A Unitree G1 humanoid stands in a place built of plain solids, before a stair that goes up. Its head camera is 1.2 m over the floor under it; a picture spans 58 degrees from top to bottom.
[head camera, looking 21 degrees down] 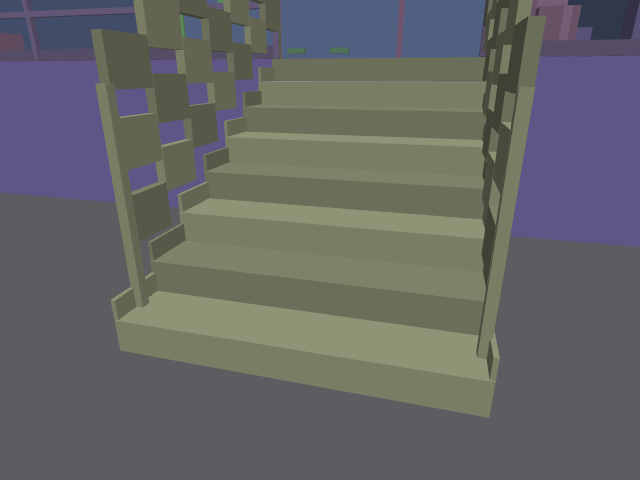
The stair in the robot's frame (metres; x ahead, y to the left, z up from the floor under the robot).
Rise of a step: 0.16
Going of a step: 0.30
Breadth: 1.62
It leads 15 degrees to the right of straight ahead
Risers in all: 8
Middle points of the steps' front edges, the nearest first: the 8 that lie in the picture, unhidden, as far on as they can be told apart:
1.48 0.15 0.16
1.77 0.07 0.33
2.06 -0.01 0.49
2.35 -0.09 0.66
2.64 -0.16 0.82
2.93 -0.24 0.98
3.22 -0.32 1.15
3.51 -0.40 1.31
